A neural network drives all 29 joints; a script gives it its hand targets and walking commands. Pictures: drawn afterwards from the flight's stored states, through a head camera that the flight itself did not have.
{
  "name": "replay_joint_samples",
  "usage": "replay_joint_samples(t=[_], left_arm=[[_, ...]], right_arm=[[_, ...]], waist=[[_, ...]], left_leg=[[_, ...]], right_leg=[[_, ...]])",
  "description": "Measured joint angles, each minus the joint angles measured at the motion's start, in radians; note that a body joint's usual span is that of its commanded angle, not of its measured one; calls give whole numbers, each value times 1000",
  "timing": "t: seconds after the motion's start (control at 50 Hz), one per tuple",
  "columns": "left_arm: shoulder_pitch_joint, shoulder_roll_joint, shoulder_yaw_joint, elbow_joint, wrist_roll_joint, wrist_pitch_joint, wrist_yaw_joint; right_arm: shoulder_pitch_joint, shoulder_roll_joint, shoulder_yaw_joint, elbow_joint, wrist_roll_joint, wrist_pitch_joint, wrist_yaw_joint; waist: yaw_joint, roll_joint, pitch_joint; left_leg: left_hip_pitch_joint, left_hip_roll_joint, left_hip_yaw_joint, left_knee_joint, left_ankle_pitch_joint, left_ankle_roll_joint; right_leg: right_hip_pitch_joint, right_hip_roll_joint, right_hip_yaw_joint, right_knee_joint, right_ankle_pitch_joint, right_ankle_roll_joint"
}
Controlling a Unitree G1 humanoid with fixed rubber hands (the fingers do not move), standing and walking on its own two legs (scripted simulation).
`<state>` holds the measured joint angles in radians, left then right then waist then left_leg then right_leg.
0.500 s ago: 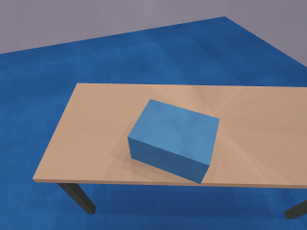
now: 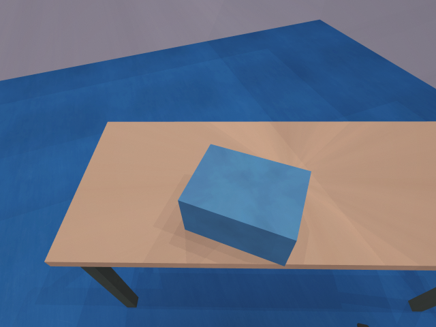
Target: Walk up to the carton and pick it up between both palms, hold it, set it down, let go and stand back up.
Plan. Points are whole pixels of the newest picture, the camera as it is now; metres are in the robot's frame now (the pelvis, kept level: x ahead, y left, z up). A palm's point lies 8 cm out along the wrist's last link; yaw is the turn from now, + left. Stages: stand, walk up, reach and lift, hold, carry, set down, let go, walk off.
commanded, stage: stand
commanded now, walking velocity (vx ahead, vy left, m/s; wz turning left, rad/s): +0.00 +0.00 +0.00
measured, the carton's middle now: (245, 201) +0.41 -0.05 -0.10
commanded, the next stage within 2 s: none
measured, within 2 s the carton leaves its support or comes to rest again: neither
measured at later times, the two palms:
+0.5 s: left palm out of the picture +0.09 +0.29 -0.12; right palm out of the picture +0.10 -0.28 -0.12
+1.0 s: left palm out of the picture +0.10 +0.29 -0.12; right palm out of the picture +0.09 -0.28 -0.12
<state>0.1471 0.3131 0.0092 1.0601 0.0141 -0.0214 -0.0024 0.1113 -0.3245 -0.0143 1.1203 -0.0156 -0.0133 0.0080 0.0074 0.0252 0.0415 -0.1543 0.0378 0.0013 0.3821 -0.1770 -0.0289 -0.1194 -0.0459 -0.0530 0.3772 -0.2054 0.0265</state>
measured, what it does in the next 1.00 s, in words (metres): stands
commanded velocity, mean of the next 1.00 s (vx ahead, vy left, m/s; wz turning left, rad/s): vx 0.00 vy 0.00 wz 0.00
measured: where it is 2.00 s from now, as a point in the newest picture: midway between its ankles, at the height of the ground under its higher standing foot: outside the picture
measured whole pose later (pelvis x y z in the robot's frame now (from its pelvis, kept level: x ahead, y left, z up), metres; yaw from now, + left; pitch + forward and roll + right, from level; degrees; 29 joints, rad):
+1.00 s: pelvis +0.02 +0.01 +0.00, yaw -1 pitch -2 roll +0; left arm 0.14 0.31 0.03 1.08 0.01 -0.01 0.00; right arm 0.11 -0.32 -0.02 1.13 -0.01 -0.01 0.00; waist 0.01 0.01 0.03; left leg -0.10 0.03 0.03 0.35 -0.20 -0.02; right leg -0.08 -0.05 -0.03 0.33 -0.21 0.04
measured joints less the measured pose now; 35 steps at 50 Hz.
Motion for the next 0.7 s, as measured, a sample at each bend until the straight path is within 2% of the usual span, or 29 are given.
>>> replay_joint_samples(t=[0.7], left_arm=[[-5, 4, 20, 23, 0, 10, 5]], right_arm=[[-12, 15, -6, 4, 3, -4, -11]], waist=[[-1, -13, -3]], left_leg=[[50, 1, 20, -36, -17, 2]], right_leg=[[48, 1, 17, -50, -2, 7]])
